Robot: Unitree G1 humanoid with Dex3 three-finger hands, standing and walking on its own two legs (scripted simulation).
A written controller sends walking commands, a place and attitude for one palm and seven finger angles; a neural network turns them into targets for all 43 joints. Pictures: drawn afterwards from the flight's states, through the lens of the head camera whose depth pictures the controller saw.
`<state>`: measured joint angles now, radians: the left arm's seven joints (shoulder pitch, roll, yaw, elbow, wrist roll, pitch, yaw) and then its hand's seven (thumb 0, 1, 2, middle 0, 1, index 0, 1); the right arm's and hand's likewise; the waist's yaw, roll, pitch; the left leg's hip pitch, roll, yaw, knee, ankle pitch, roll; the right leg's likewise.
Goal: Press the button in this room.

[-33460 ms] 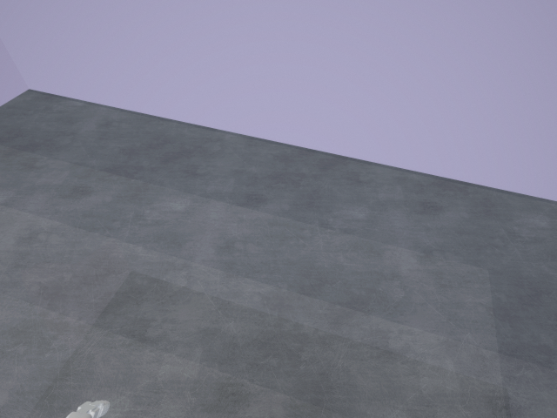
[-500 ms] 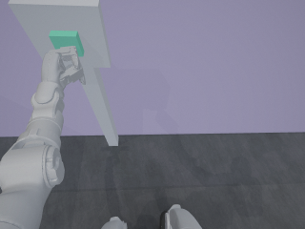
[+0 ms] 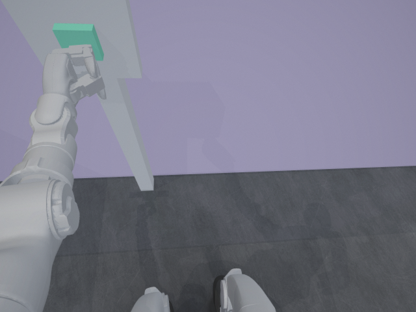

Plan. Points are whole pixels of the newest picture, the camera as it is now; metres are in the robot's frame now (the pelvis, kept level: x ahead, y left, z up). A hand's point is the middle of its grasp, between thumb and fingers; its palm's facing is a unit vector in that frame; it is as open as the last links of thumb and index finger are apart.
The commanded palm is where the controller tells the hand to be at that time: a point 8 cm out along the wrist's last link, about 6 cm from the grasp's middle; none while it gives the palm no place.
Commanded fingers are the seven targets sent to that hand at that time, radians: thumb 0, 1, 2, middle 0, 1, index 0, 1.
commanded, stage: hold the button down briefly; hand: left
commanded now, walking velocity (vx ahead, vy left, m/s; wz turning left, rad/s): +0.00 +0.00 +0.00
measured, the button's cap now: (81, 39) +0.59 +0.16 +0.13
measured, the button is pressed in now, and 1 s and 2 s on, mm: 13 0 0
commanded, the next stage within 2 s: pull the fist back off the button in 0.06 s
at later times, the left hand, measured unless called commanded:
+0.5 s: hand (98, 84) +0.52 +0.14 +0.10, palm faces -0.04 -1.00 -0.04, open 3.0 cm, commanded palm +0.50 +0.18 +0.10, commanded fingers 0.00 0.90 0.90 -1.30 -1.50 -1.30 -1.50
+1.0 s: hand (95, 110) +0.46 +0.14 +0.10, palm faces -0.05 -1.00 -0.03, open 3.1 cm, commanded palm +0.43 +0.19 +0.10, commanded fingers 0.00 0.90 0.90 -1.30 -1.50 -1.30 -1.50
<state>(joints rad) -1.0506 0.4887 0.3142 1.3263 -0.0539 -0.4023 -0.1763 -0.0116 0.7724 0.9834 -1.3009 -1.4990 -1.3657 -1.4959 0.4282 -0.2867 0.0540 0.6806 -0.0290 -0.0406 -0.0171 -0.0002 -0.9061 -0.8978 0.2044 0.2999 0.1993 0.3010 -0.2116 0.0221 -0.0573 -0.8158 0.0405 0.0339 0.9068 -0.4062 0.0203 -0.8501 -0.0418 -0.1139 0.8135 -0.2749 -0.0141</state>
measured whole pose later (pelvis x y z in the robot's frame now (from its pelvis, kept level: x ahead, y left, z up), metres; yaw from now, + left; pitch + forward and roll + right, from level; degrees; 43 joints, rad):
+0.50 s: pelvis +0.01 +0.00 +0.00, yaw -1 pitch +17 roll -1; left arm -0.94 0.43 0.33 1.22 -0.07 -0.41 -0.16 0.01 0.80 0.95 -1.30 -1.50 -1.34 -1.50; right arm 0.42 -0.28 0.04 0.66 -0.03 -0.02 0.00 0.00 -0.91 -0.90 0.20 0.30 0.20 0.30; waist -0.18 0.02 -0.07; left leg -0.77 0.04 0.05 0.89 -0.41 0.02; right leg -0.82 -0.03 -0.10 0.81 -0.28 -0.01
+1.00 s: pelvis +0.04 -0.01 +0.02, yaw -1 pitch +12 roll -1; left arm -0.49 0.27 0.24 0.75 -0.16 -0.34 -0.20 0.02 0.89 0.90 -1.30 -1.50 -1.30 -1.50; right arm 0.33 -0.26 0.01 0.59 0.02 0.03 -0.01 0.00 -0.91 -0.90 0.20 0.30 0.20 0.30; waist -0.07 0.03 -0.09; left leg -0.54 0.05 0.07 0.76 -0.43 0.01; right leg -0.62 -0.02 -0.08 0.73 -0.32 -0.01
